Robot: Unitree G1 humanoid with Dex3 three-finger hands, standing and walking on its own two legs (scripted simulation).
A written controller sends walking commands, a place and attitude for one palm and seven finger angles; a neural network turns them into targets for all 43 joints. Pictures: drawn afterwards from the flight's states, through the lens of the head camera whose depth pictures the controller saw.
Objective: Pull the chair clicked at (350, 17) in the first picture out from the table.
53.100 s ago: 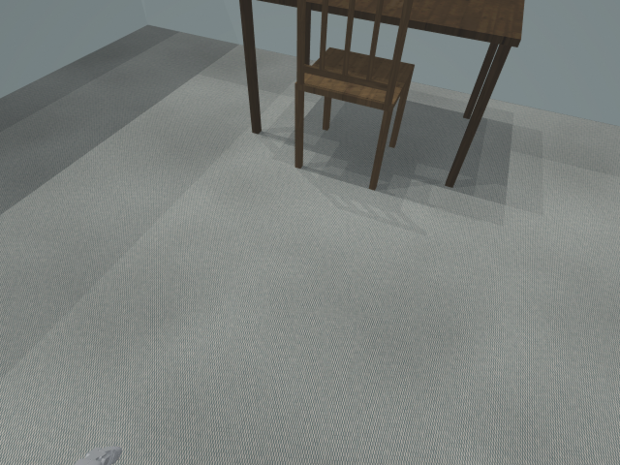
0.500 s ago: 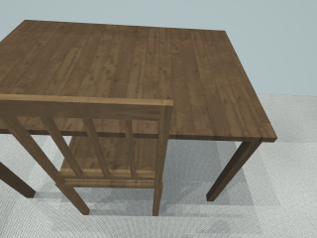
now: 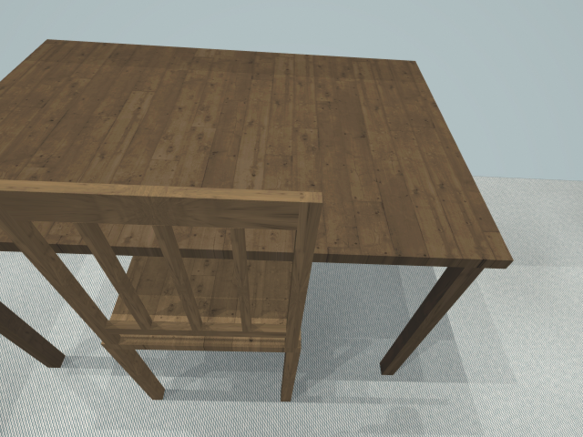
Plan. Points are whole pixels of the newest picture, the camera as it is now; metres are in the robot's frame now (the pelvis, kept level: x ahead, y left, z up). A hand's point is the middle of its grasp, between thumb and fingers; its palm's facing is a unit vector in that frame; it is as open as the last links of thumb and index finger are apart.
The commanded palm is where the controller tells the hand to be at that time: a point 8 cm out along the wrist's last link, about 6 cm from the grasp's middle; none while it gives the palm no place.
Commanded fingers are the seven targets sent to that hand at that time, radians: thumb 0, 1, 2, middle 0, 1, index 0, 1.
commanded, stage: look again from close up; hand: left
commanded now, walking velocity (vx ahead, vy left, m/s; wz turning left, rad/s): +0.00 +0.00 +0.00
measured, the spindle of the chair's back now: (182, 284) +0.36 +0.21 -0.06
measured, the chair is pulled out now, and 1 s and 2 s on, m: -0.10 -0.10 -0.10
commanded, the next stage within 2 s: shuffle to correct the standing spot in 0.56 s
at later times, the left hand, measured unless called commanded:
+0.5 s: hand out of the picture -0.01 +0.16 -0.18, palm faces +0.01 -0.99 -0.16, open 7.4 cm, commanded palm none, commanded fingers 0.00 0.90 0.90 -0.20 -0.30 -0.20 -0.30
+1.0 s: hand out of the picture -0.01 +0.17 -0.18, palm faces +0.02 -0.97 -0.23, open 7.4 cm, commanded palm none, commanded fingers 0.00 0.90 0.90 -0.20 -0.30 -0.20 -0.30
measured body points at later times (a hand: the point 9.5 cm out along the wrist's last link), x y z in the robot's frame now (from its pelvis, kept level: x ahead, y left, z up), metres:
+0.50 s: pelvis +0.00 -0.01 +0.00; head +0.01 +0.01 +0.45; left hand -0.01 +0.21 -0.17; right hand +0.00 -0.23 -0.15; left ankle +0.00 +0.09 -0.74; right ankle -0.03 -0.15 -0.74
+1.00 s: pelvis -0.04 -0.02 -0.01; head -0.01 -0.01 +0.44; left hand -0.01 +0.22 -0.16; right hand +0.00 -0.25 -0.16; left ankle +0.00 +0.09 -0.74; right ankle -0.03 -0.15 -0.74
